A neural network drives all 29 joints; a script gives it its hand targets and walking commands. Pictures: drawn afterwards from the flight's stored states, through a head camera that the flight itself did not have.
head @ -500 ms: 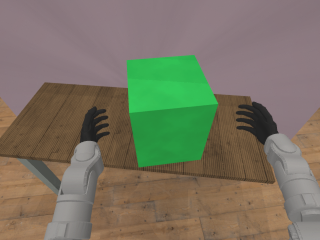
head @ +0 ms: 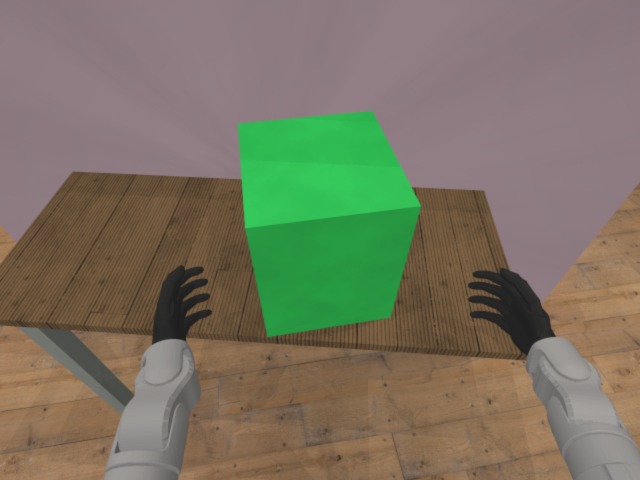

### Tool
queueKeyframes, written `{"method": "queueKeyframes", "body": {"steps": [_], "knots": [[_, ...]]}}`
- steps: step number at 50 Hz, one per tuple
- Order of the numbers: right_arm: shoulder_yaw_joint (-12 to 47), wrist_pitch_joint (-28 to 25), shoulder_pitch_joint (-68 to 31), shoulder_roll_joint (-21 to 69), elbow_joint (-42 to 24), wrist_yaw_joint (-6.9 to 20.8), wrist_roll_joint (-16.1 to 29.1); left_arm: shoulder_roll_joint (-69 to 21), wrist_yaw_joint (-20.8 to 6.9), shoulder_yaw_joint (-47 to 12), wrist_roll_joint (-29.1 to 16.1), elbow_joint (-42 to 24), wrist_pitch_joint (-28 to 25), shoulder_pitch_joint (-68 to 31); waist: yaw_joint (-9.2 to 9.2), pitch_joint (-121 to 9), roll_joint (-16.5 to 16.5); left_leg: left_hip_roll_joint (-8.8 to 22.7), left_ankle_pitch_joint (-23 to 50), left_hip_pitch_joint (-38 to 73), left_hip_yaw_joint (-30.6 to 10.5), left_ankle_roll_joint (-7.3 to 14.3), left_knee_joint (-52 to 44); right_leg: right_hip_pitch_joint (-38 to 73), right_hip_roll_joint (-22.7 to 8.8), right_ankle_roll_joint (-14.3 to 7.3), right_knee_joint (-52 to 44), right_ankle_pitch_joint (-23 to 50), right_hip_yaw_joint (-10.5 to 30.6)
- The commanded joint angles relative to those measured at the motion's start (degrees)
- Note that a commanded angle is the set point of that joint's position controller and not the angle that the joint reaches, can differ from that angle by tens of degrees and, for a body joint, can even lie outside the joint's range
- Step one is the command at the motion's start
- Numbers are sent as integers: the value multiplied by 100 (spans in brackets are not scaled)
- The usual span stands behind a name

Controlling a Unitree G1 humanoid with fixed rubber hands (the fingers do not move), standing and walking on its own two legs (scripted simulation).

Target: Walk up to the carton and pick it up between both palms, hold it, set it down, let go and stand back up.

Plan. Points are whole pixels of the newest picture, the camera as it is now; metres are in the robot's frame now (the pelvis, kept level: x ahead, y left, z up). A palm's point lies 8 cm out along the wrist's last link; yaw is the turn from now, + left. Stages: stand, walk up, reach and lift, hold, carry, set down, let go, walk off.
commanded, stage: set down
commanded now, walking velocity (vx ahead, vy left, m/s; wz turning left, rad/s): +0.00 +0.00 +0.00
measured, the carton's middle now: (318, 226) +0.47 +0.03 +0.04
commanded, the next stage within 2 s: let go in 1.84 s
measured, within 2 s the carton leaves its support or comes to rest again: neither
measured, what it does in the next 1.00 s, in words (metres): stands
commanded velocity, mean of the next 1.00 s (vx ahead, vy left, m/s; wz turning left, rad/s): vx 0.00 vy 0.00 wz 0.00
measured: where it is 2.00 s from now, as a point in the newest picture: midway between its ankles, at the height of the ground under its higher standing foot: outside the picture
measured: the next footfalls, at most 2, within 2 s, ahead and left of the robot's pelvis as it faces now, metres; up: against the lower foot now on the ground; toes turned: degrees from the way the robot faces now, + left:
none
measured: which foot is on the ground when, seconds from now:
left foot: down 0.00-1.00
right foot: down 0.00-1.00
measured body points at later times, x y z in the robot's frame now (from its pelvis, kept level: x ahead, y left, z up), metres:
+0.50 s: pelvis +0.00 +0.00 +0.00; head +0.02 -0.01 +0.45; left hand +0.25 +0.21 +0.01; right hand +0.29 -0.24 -0.01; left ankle +0.00 +0.15 -0.74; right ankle +0.03 -0.10 -0.74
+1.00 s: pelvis +0.01 +0.01 +0.00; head +0.03 +0.01 +0.45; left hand +0.22 +0.23 -0.04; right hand +0.26 -0.22 -0.05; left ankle +0.00 +0.15 -0.74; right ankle +0.03 -0.10 -0.74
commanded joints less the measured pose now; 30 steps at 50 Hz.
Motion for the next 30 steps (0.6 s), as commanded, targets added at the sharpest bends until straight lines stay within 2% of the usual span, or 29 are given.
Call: {"method": "queueKeyframes", "body": {"steps": [1, 2, 3, 4, 5, 6, 7, 8, 9, 10, 11, 12, 13, 14, 15, 16, 17, 18, 20, 21, 22, 23, 24, 25, 26, 27, 28, 29, 30], "knots": [[-281, -415, -2061, -804, -1666, -74, 100, 496, 16, -351, 44, -1000, -578, -1731, -89, -2136, -1000, -596, 20, 380, -134, 436, -145, 1061, -191, -103, -360, 139, 150], [-289, -432, -1035, -973, -1564, 9, 134, 339, 44, -382, 150, -1095, -564, -617, -160, -1844, -917, -558, 212, 654, -212, 382, -149, 976, -180, -77, -319, 207, 81], [-276, -476, -1163, -1092, -1563, -2, 202, 300, 27, -496, 83, -1285, -601, -991, -245, -1972, -827, -527, 266, 857, -248, 374, -123, 905, -119, -88, -295, 228, 59], [-136, -296, -721, -933, -1025, -104, 36, 375, -125, -330, 173, -298, -406, -620, -335, -1360, -1105, -557, 0, 703, -195, 409, -194, 1030, -209, -30, -432, 113, 171], [-197, -534, -710, -971, -1872, -57, 65, 236, -39, -206, 270, -1492, -646, -516, -171, -2054, -969, -515, 579, 931, -261, 331, -171, 1354, -104, -23, -246, 718, 70], [-122, -550, -844, -1077, -1664, -33, 214, 143, -39, -420, 219, -1285, -663, -660, -250, -1803, -876, -542, 755, 939, -282, 323, -219, 1260, -50, -69, -241, 1015, -21], [84, -465, -179, -662, -893, -106, 65, 95, -226, -338, 364, -201, -572, 15, -361, -1197, -1048, -576, 595, 817, -302, 358, -212, 1441, -132, -52, -371, 1070, 125], [-76, -591, -704, -1010, -1414, -108, -22, 224, -151, -209, 451, -1215, -694, -504, -323, -1759, -950, -552, 651, 997, -276, 299, -281, 1435, -86, -26, -259, 931, 10], [-220, -607, -867, -1164, -1604, -84, 127, 396, -111, -350, 279, -1300, -746, -849, -396, -1722, -876, -536, 408, 882, -279, 288, -217, 1249, -108, -1, -317, 520, -18], [-184, -668, -930, -999, -1958, -87, 82, 374, -51, -252, 271, -1417, -856, -803, -231, -1869, -1018, -522, 462, 884, -293, 327, -223, 1272, -75, -53, -336, 597, 9], [-23, -550, -70, -739, -1161, -114, 92, 228, -179, -473, 274, -839, -760, 45, -440, -1350, -987, -553, 381, 973, -222, 347, -173, 1118, -162, -100, -397, 564, 88], [-19, -685, -1076, -928, -1888, -48, 232, 322, -37, -355, 155, -1379, -995, -969, -198, -1821, -887, -541, 262, 737, -280, 331, -127, 1094, -127, -52, -299, 162, 76], [-268, -663, -133, -958, -1507, 19, 143, 49, -5, -581, 226, -1384, -960, -106, -397, -1660, -754, -464, 534, 1057, -327, 278, -206, 961, -57, -110, -282, 404, -80], [-86, -671, -132, -841, -1399, -83, 29, 136, -121, -404, 251, -936, -889, -126, -393, -1437, -1103, -505, 466, 1012, -291, 315, -171, 1111, -102, -70, -405, 479, 45], [9, -691, -30, -601, -1769, -109, 105, 122, -132, -451, 239, -1278, -979, 74, -356, -1528, -907, -532, 579, 997, -295, 256, -107, 1313, -150, -109, -327, 683, 81], [65, -613, 155, -621, -1180, -162, -29, 247, -238, -368, 361, -614, -918, 197, -423, -1170, -1120, -594, 279, 922, -273, 305, -147, 1241, -161, -73, -456, 347, 78], [48, -629, 309, -595, -1472, -174, -69, 209, -258, -321, 430, -928, -903, 291, -371, -1247, -991, -568, 395, 1017, -281, 271, -232, 1293, -173, -77, -379, 469, 94], [32, -655, 280, -561, -1557, -206, -148, 183, -327, -479, 343, -627, -914, 381, -515, -1152, -1065, -566, 350, 1012, -307, 254, -180, 1247, -162, -76, -500, 496, 75], [-157, -861, -105, -804, -2188, -145, -30, 302, -109, -332, 300, -1519, -1207, 115, -243, -1577, -826, -524, 616, 936, -307, 229, -131, 1357, -88, -43, -324, 647, 34], [-103, -805, 216, -607, -1728, -194, -91, 399, -185, -437, 242, -1020, -1209, 351, -387, -1323, -857, -564, 524, 867, -261, 243, -107, 1209, -96, -45, -339, 536, 44], [-174, -834, 85, -639, -1928, -174, -185, 306, -130, -448, 247, -1152, -1292, 224, -299, -1235, -967, -531, 336, 797, -268, 221, -148, 1081, -106, -85, -372, 140, -40], [-183, -727, 549, -506, -1476, -221, -315, 237, -238, -551, 267, -391, -1171, 581, -442, -808, -1152, -541, 38, 715, -274, 256, -109, 977, -167, -117, -519, -169, 88], [-217, -805, 416, -584, -1889, -213, -383, 348, -229, -498, 290, -888, -1224, 507, -342, -971, -1087, -541, 207, 896, -204, 240, -169, 1071, -156, -54, -536, -56, 53], [-112, -744, 500, -510, -1577, -250, -284, 458, -280, -420, 295, -502, -1188, 467, -321, -915, -945, -546, 144, 859, -210, 279, -162, 1043, -180, -102, -476, 40, 109], [-123, -725, 551, -277, -1709, -330, -444, 438, -377, -529, 162, -423, -1154, 510, -506, -820, -1219, -594, 89, 912, -204, 279, -106, 984, -221, -8, -583, -94, 100], [-294, -818, 611, -580, -1863, -241, -376, 502, -260, -505, 222, -1115, -1303, 491, -363, -1183, -729, -530, 345, 1018, -232, 227, -217, 1090, -106, -49, -382, 227, -38], [-182, -736, 860, -320, -1385, -310, -391, 488, -344, -447, 257, -341, -1225, 624, -492, -973, -938, -570, 138, 832, -302, 229, -85, 1165, -231, -79, -466, 158, 157], [-275, -874, 485, -640, -1745, -276, -446, 651, -225, -355, 254, -907, -1324, 394, -380, -1114, -840, -547, 214, 885, -264, 259, -163, 1089, -145, -30, -404, 26, -54], [-284, -880, 603, -428, -1702, -284, -591, 480, -264, -458, 181, -639, -1324, 444, -454, -1074, -977, -543, 56, 762, -296, 207, -106, 1086, -138, -54, -458, -127, -34]]}}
